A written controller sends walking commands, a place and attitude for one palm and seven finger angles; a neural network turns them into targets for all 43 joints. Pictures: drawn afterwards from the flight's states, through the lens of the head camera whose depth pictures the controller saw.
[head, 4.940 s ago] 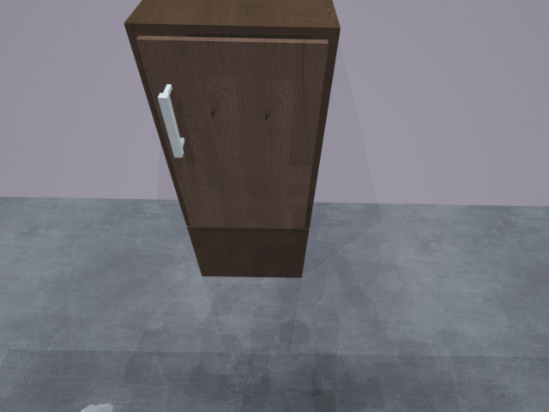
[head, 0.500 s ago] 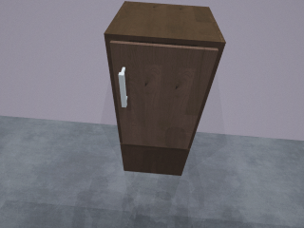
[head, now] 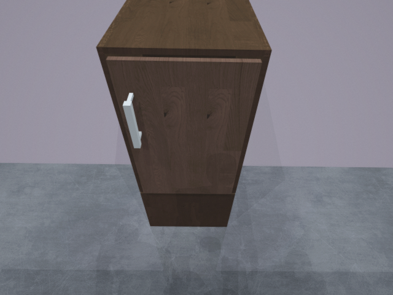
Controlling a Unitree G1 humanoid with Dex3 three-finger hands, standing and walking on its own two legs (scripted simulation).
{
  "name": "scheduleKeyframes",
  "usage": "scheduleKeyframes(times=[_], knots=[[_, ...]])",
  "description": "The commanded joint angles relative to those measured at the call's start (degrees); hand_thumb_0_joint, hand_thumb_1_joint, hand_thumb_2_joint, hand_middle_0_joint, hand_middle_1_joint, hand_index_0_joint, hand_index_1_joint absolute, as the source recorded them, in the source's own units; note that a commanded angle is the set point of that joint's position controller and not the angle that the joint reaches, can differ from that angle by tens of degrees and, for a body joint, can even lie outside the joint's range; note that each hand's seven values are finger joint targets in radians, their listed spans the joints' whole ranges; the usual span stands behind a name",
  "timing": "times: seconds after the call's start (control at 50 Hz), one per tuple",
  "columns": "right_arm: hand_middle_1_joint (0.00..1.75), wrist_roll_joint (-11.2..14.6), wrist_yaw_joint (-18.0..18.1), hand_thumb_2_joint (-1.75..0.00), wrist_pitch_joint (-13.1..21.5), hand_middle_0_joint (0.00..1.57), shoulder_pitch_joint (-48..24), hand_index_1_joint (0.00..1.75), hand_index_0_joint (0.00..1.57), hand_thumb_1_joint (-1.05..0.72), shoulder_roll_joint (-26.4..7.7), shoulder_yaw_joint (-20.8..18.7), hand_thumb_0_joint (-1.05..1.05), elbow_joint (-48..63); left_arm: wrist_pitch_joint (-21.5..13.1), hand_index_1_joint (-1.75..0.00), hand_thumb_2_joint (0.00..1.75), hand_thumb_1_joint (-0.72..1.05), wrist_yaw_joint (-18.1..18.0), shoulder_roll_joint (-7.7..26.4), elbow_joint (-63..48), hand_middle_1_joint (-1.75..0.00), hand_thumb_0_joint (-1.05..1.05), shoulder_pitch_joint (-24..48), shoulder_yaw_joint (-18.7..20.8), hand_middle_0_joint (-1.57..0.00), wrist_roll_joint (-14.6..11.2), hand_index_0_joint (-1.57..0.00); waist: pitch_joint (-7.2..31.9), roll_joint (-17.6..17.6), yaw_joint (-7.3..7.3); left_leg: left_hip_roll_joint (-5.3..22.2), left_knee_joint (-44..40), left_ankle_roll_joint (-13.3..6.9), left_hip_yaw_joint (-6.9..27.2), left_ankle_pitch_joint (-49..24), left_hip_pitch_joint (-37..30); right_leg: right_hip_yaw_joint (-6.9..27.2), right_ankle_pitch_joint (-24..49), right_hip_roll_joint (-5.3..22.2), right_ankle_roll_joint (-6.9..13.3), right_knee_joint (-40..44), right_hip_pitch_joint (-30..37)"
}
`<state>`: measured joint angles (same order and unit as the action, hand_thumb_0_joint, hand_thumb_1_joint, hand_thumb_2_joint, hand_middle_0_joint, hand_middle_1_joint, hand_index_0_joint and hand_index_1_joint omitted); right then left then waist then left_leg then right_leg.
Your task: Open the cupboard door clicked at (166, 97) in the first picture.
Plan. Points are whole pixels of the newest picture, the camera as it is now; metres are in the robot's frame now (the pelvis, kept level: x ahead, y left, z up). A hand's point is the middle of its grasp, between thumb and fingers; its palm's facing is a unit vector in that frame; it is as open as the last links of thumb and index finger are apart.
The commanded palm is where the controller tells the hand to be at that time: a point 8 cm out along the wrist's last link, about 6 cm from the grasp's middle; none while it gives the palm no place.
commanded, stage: come to a stop and stand still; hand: left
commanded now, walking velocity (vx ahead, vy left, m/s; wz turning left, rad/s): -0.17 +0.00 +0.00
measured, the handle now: (134, 121) +0.55 +0.20 +0.03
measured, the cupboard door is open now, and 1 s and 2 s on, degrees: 0 0 0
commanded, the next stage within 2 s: look again from close up in 0.78 s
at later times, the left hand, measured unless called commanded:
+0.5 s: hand out of the picture +0.04 +0.19 -0.17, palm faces +0.08 -0.97 -0.21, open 7.3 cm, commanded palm none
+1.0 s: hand out of the picture -0.05 +0.17 -0.17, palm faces +0.06 -0.98 -0.18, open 7.3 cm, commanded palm none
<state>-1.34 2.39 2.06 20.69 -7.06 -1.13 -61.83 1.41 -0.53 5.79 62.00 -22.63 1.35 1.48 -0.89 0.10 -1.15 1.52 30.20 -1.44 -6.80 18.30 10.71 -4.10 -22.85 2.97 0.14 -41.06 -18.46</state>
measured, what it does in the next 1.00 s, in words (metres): steps on the spot: right foot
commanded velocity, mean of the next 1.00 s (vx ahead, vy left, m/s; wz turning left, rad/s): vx -0.03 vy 0.02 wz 0.00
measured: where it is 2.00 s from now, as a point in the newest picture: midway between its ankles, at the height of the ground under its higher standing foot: outside the picture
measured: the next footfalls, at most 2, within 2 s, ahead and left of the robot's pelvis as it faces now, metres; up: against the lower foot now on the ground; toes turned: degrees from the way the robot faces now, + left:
right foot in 0.04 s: +0.08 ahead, -0.12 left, +0.00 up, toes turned -4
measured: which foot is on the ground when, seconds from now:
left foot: down 0.00-1.00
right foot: up 0.00-0.02, down 0.04-1.00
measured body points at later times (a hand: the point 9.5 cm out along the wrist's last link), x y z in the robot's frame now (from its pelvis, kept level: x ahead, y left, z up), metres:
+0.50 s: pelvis -0.01 +0.00 +0.00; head +0.00 +0.00 +0.45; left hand +0.04 +0.24 -0.15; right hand +0.04 -0.23 -0.15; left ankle -0.02 +0.10 -0.73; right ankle +0.04 -0.12 -0.73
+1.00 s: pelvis -0.01 +0.01 +0.00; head -0.01 +0.00 +0.45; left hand -0.05 +0.22 -0.16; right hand -0.02 -0.20 -0.16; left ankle -0.02 +0.10 -0.73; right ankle +0.04 -0.12 -0.73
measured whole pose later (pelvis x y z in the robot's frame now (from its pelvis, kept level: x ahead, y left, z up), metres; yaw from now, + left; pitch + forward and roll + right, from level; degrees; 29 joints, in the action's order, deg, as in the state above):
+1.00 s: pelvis -0.01 +0.01 +0.00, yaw +2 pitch +0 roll +0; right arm -1.1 0.7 0.0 20.3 -7.7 0.0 -60.0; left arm 0.4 -2.0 6.8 63.2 -20.4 -0.7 1.2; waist -0.7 -1.2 -0.3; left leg 0.0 30.4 -2.1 -5.8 17.0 13.3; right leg -5.5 -11.9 4.5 -0.3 -30.2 -17.9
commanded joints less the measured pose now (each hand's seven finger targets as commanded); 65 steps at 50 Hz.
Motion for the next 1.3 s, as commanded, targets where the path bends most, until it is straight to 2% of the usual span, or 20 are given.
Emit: scheduleKeyframes(times=[0.0,0.02,0.04,0.08,0.16,0.24,0.28,0.32,0.36,0.46,0.52,0.62,0.84,0.86,0.88,0.9,0.94,0.96,1.02,1.28], knots=[[0.3,1.16,0.62,-0.9,0.1,0.2,1.99,0.3,0.2,-0.9,-5.38,-0.76,0.0,0.52,-2.98,-0.3,0.9,0.9,-1.31,4.11,-1.17,-0.3,0.0,-6.76,0.63,-0.2,-0.59,-0.2,0.94,2.71,2.84,5.86,-3.3,-0.71,5.54,-15.06,6.93,5.64,27.63,4.79,0.56,17.38,14.64],[0.3,1.31,0.19,-0.9,-0.28,0.2,2.74,0.3,0.2,-0.9,-3.23,-0.4,0.0,0.44,-3.15,-0.3,0.9,0.9,-1.71,6.39,-1.4,-0.3,0.0,-5.19,0.82,-0.2,-0.71,-0.2,0.03,5.53,1.84,3.02,-4.12,0.99,4.0,-3.2,8.8,8.79,33.38,9.56,2.79,17.59,14.51],[0.3,1.19,-0.15,-0.9,-0.83,0.2,2.89,0.3,0.2,-0.9,-2.44,-0.31,0.0,0.21,-3.0,-0.3,0.9,0.9,-1.88,7.54,-1.94,-0.3,0.0,-3.41,0.7,-0.2,-0.92,-0.2,-1.88,2.1,1.31,2.09,-4.89,1.23,3.88,-0.54,8.21,8.83,36.14,11.06,3.82,17.53,12.37],[0.3,1.07,0.06,-0.9,-1.76,0.2,3.09,0.3,0.2,-0.9,-2.02,-0.6,0.0,-0.59,-2.95,-0.3,0.9,0.9,-2.31,8.0,-1.82,-0.3,0.0,-1.26,0.84,-0.2,-0.81,-0.2,-2.56,8.51,1.0,2.68,-2.33,1.74,2.83,-4.58,5.65,7.97,47.07,10.56,4.26,15.91,10.82],[0.3,1.12,-0.09,-0.9,-2.78,0.2,3.4,0.3,0.2,-0.9,-2.66,-1.57,0.0,-0.36,-2.26,-0.3,0.9,0.9,-2.94,9.99,-3.95,-0.3,0.0,1.17,1.83,-0.2,-0.68,-0.2,1.42,6.44,1.23,2.43,2.11,2.31,2.36,-6.73,4.85,7.65,55.48,12.13,5.64,14.18,13.62],[0.3,1.07,-0.29,-0.9,-3.48,0.2,1.5,0.3,0.2,-0.9,-3.05,-2.33,0.0,1.61,-1.24,-0.3,0.9,0.9,-3.05,10.92,-6.1,-0.3,0.0,5.36,2.8,-0.2,-0.33,-0.2,2.28,7.05,0.99,2.24,1.27,2.31,2.94,-4.38,3.87,8.48,46.82,13.2,8.09,14.67,11.24],[0.3,0.75,-0.4,-0.9,-3.18,0.2,1.58,0.3,0.2,-0.9,-4.44,-2.45,0.0,1.9,-0.63,-0.3,0.9,0.9,-2.7,9.93,-7.61,-0.3,0.0,7.59,2.84,-0.2,-0.45,-0.2,2.07,1.65,0.38,4.59,-2.71,1.38,5.01,-18.41,-0.99,5.27,33.42,8.49,4.73,12.62,5.81],[0.3,0.27,-0.45,-0.9,-2.59,0.2,-1.57,0.3,0.2,-0.9,-6.78,-2.35,0.0,2.99,-0.24,-0.3,0.9,0.9,-2.32,7.35,-8.15,-0.3,0.0,8.61,2.14,-0.2,-0.46,-0.2,-0.11,-6.91,1.3,9.48,-9.4,-1.56,10.16,-24.4,2.58,0.35,17.58,2.05,0.49,9.22,6.02],[0.3,0.29,-0.46,-0.9,-2.24,0.2,-4.81,0.3,0.2,-0.9,-7.85,-2.27,0.0,4.06,-0.07,-0.3,0.9,0.9,-2.09,6.64,-7.61,-0.3,0.0,7.56,1.86,-0.2,-0.19,-0.2,-1.19,-6.7,2.56,10.22,-10.89,-2.96,10.39,-22.12,6.03,0.45,11.84,1.2,-0.22,8.89,8.47],[0.3,0.41,-0.91,-0.9,-2.32,0.2,-5.53,0.3,0.2,-0.9,-7.85,-1.91,0.0,5.11,-0.59,-0.3,0.9,0.9,-1.73,7.91,-6.59,-0.3,0.0,5.96,1.4,-0.2,0.09,-0.2,-1.74,-0.8,2.07,6.36,-10.54,-0.81,8.25,-5.81,6.74,3.64,14.79,3.3,0.33,15.94,8.15],[0.3,0.4,-1.17,-0.9,-2.54,0.2,-4.39,0.3,0.2,-0.9,-7.29,-1.59,0.0,4.69,-0.99,-0.3,0.9,0.9,-1.63,8.77,-6.13,-0.3,0.0,5.97,1.21,-0.2,0.05,-0.2,-2.96,1.94,1.18,4.71,-10.37,-0.15,7.1,-0.01,5.55,5.9,9.0,4.51,0.83,19.98,4.74],[0.3,0.32,-1.34,-0.9,-2.35,0.2,-3.16,0.3,0.2,-0.9,-7.51,-1.09,0.0,3.79,-1.2,-0.3,0.9,0.9,-1.54,8.39,-4.7,-0.3,0.0,4.22,0.76,-0.2,0.03,-0.2,-4.6,-0.38,1.11,5.11,-13.39,-0.33,8.02,3.81,6.7,5.35,6.29,3.63,0.29,21.2,3.97],[0.3,0.72,-1.02,-0.9,-1.65,0.2,0.11,0.3,0.2,-0.9,-6.25,-0.31,0.0,0.62,-2.03,-0.3,0.9,0.9,-1.8,6.39,-1.02,-0.3,0.0,-0.11,0.03,-0.2,-0.21,-0.2,-3.66,0.17,1.47,5.13,-13.65,-0.18,7.76,-0.96,5.48,4.08,11.77,3.95,0.33,20.8,6.68],[0.3,1.0,-1.54,-0.9,-0.66,0.2,-5.66,0.3,0.2,-0.9,-8.49,-0.11,0.0,4.52,-2.36,-0.3,0.9,0.9,-3.84,8.41,1.11,-0.3,0.0,-2.08,-1.05,-0.2,0.03,-0.2,-6.17,-1.3,2.97,6.28,-4.43,1.5,4.07,-4.41,7.81,3.99,15.86,5.52,1.02,17.34,4.45],[0.3,0.64,-1.8,-0.9,-1.13,0.2,-2.32,0.3,0.2,-0.9,-5.73,0.28,0.0,5.65,-2.98,-0.3,0.9,0.9,-3.08,10.41,-1.39,-0.3,0.0,0.04,-0.58,-0.2,-0.36,-0.2,0.11,-1.94,0.87,2.03,-4.84,1.54,5.59,2.9,6.23,6.71,0.98,6.97,2.16,19.52,4.26],[0.3,0.41,-1.98,-0.9,-0.97,0.2,0.46,0.3,0.2,-0.9,-6.01,0.3,0.0,5.37,-2.96,-0.3,0.9,0.9,-2.59,10.8,-2.22,-0.3,0.0,1.25,-0.29,-0.2,-0.3,-0.2,0.19,-2.37,-0.23,2.45,-5.9,0.74,6.59,4.52,6.24,6.0,-4.65,6.21,2.69,18.15,0.9],[0.3,0.0,-1.81,-0.9,-0.47,0.2,1.72,0.3,0.2,-0.9,-5.95,0.41,0.0,5.73,-2.57,-0.3,0.9,0.9,-1.9,8.54,-2.59,-0.3,0.0,1.48,-0.52,-0.2,-0.18,-0.2,-2.16,-8.51,0.43,4.75,-11.23,-0.71,10.04,6.99,9.7,2.07,0.41,3.15,2.19,13.95,1.06],[0.3,0.15,-1.63,-0.9,-0.38,0.2,0.92,0.3,0.2,-0.9,-6.1,0.41,0.0,5.93,-2.63,-0.3,0.9,0.9,-1.68,7.42,-2.07,-0.3,0.0,0.87,-0.78,-0.2,-0.2,-0.2,-3.17,-8.28,0.98,5.65,-13.8,-1.19,11.82,8.7,11.95,1.36,3.65,2.19,1.99,12.9,3.14],[0.3,0.5,-1.39,-0.9,-0.12,0.2,1.29,0.3,0.2,-0.9,-6.32,0.58,0.0,5.72,-2.93,-0.3,0.9,0.9,-1.49,5.89,-1.05,-0.3,0.0,0.03,-1.31,-0.2,-0.29,-0.2,-4.81,0.59,1.6,5.05,-13.96,-1.64,11.19,5.93,12.14,2.44,7.37,2.69,1.86,14.79,5.57],[0.3,0.45,-1.05,-0.9,0.33,0.2,2.19,0.3,0.2,-0.9,-5.44,1.55,0.0,0.86,-3.52,-0.3,0.9,0.9,-1.52,7.32,-0.01,-0.3,0.0,3.04,-0.8,-0.2,-0.8,-0.2,-4.42,1.2,1.26,4.05,-11.56,-0.5,7.03,-8.8,4.22,3.59,15.2,4.67,1.95,17.52,7.03]])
